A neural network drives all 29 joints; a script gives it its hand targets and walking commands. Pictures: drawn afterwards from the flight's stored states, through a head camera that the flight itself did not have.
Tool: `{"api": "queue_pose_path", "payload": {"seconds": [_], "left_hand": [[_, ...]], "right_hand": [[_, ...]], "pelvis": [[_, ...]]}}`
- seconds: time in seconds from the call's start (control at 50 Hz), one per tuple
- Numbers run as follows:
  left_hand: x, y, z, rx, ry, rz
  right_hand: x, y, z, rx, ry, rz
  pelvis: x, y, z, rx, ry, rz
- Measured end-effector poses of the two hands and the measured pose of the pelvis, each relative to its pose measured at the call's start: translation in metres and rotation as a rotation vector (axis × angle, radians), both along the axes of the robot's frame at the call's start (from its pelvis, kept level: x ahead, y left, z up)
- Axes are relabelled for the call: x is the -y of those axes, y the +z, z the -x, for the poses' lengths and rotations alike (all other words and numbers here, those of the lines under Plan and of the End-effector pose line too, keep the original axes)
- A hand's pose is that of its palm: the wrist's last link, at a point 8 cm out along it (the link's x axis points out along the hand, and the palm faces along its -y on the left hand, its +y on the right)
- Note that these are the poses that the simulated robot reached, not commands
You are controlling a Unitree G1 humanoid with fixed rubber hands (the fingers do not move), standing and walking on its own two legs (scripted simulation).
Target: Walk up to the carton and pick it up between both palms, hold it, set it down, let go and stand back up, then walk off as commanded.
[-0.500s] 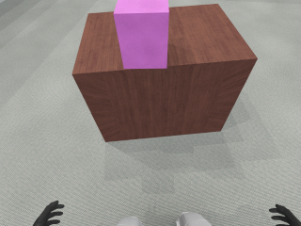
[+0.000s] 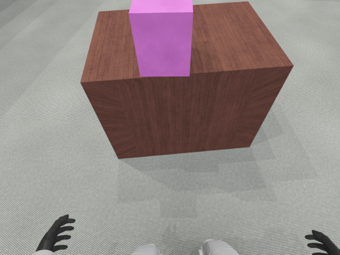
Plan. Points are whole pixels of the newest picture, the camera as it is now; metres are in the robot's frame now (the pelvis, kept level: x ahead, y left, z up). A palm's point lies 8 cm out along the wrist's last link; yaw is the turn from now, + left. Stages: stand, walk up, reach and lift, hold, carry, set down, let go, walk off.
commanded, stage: stand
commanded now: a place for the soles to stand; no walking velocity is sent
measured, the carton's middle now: (164, 33) +0.85 +0.03 +0.04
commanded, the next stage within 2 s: none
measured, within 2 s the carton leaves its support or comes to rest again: neither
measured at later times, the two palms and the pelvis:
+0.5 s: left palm (46, 240) +0.17 +0.31 -0.06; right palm out of the picture +0.10 -0.32 -0.06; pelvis +0.00 +0.00 +0.00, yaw +0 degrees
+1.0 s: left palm (45, 239) +0.17 +0.32 -0.06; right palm out of the picture +0.10 -0.32 -0.06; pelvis +0.00 +0.01 +0.00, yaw +0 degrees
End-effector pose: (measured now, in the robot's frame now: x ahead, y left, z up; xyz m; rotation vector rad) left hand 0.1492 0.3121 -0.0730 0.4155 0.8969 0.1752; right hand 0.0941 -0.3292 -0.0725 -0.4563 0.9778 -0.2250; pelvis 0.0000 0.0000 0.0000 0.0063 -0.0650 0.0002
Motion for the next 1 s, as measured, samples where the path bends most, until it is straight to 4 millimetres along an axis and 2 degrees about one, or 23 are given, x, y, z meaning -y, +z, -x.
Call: {"api": "queue_pose_path", "payload": {"seconds": [0.2,0.48,1.0], "left_hand": [[-0.001,0.003,0.008,0.016,0.004,-0.002],[-0.001,0.014,-0.019,0.099,-0.008,0.008],[-0.003,0.013,-0.020,0.098,-0.009,0.013]], "right_hand": [[-0.001,0.002,0.002,0.024,0.008,-0.012],[-0.006,0.008,-0.005,0.058,0.017,-0.010],[-0.010,0.009,-0.007,0.053,0.024,-0.008]], "pelvis": [[0.000,0.000,0.006,0.008,0.001,0.000],[-0.003,0.000,0.003,0.000,0.001,0.005],[-0.006,0.001,0.002,-0.004,0.001,0.009]]}}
